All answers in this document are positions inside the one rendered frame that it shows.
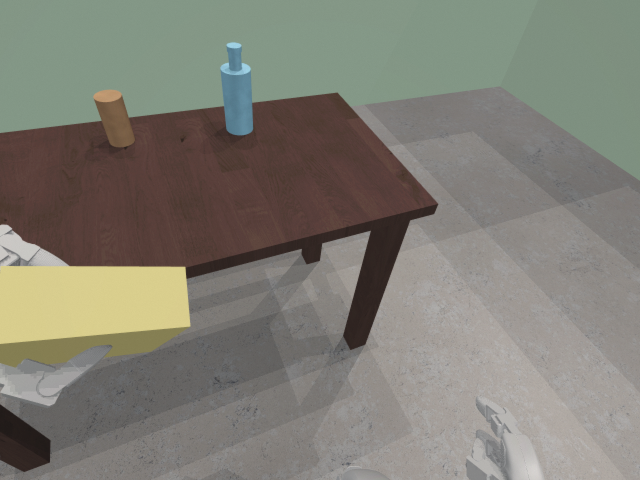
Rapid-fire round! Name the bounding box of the robot left hand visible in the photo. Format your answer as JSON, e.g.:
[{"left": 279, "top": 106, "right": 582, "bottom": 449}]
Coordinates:
[{"left": 0, "top": 225, "right": 112, "bottom": 408}]

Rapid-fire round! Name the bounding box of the table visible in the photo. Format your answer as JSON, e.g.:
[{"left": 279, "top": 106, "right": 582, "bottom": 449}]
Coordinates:
[{"left": 0, "top": 93, "right": 438, "bottom": 472}]

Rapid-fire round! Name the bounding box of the robot right hand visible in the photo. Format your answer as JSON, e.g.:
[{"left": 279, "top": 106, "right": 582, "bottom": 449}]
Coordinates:
[{"left": 466, "top": 396, "right": 545, "bottom": 480}]

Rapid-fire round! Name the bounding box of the sponge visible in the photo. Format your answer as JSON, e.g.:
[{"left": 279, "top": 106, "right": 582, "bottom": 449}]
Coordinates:
[{"left": 0, "top": 266, "right": 190, "bottom": 368}]

